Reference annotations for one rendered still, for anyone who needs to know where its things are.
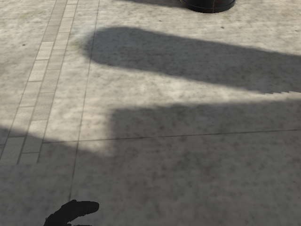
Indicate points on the left robot hand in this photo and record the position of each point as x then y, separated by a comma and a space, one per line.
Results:
70, 211

